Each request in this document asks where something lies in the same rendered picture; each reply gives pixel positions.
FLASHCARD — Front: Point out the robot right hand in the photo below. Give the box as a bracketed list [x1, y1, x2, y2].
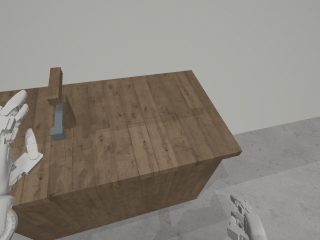
[227, 194, 267, 240]

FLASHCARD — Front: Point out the tap lever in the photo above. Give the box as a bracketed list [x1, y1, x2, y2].
[50, 103, 66, 141]

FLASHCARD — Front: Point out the left robot forearm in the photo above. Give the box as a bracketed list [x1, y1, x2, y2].
[0, 195, 18, 240]

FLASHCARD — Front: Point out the counter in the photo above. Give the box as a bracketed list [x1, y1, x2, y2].
[0, 67, 242, 240]

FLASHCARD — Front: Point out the robot left hand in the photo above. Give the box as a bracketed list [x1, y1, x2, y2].
[0, 90, 43, 196]

